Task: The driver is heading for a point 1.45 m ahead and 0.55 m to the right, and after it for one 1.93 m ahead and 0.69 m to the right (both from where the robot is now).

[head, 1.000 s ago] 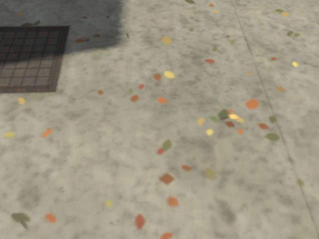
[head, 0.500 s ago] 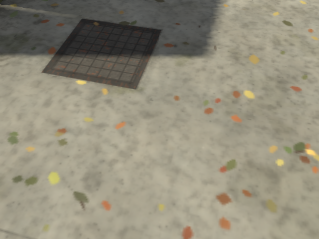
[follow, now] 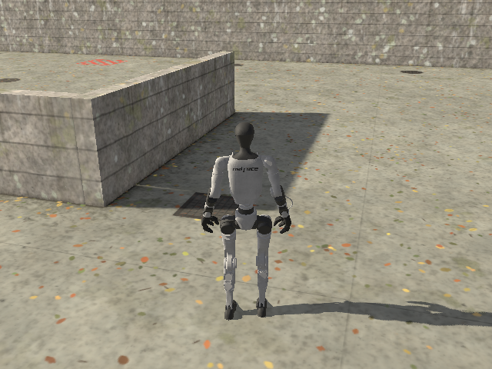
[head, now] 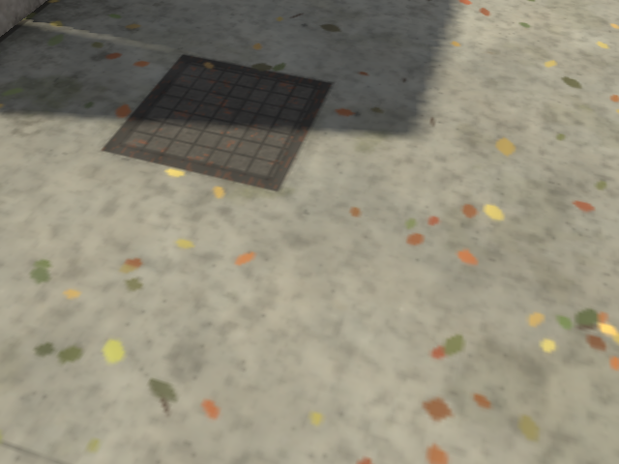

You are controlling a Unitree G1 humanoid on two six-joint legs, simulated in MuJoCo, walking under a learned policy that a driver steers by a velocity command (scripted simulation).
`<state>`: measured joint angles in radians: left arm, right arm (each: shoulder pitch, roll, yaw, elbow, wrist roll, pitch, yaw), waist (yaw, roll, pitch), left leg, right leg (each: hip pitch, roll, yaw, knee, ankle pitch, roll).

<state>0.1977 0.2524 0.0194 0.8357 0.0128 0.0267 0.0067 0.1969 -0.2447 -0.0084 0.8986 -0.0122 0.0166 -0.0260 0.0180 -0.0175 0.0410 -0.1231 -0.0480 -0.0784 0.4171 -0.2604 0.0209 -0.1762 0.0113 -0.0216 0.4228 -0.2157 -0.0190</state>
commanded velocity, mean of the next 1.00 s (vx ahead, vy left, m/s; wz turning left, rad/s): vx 0.03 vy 0.00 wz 0.01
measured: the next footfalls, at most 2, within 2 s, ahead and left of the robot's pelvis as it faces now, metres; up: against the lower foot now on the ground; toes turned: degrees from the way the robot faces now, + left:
left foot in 1.52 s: +0.40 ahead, +0.01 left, +0.00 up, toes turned +2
right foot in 1.92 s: +0.20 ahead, -0.14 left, +0.00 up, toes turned -18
